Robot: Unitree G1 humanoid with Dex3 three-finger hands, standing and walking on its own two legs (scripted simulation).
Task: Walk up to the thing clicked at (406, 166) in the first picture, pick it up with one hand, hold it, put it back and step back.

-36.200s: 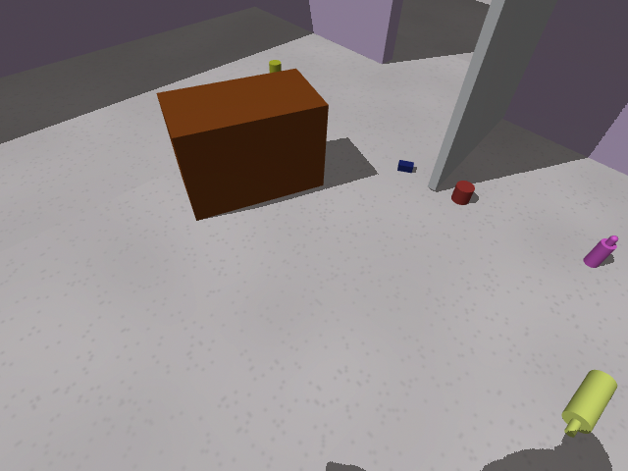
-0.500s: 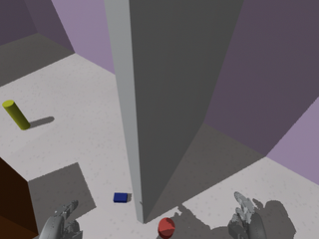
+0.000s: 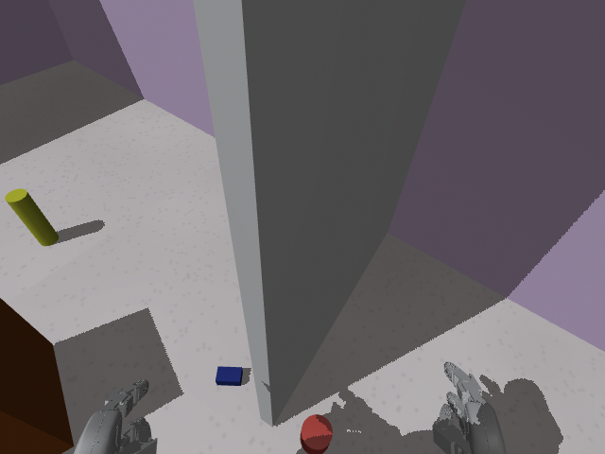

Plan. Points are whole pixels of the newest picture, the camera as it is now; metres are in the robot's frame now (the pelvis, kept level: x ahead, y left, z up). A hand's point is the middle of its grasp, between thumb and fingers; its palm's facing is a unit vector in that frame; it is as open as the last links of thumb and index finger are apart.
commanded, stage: home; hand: left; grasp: from above
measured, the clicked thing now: (229, 376) +0.47 +0.18 -0.70
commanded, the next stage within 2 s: stand in 0.68 s
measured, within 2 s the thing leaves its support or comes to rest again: neither
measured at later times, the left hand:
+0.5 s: hand (154, 446) +0.16 +0.18 -0.04, palm faces +0.04 -0.98 -0.19, open 7.4 cm
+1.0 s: hand out of the picture +0.13 +0.22 -0.09, palm faces +0.02 -0.94 -0.33, open 7.4 cm
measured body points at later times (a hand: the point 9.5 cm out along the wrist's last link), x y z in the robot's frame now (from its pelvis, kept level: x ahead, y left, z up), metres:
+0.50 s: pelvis +0.00 +0.00 +0.00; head +0.02 +0.00 +0.45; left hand +0.16 +0.23 -0.03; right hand +0.16 -0.25 -0.06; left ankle +0.00 +0.12 -0.68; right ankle -0.01 -0.13 -0.68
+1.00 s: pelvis -0.02 +0.00 +0.02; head +0.01 +0.01 +0.47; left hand +0.12 +0.27 -0.07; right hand +0.11 -0.27 -0.09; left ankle +0.00 +0.12 -0.68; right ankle -0.01 -0.13 -0.68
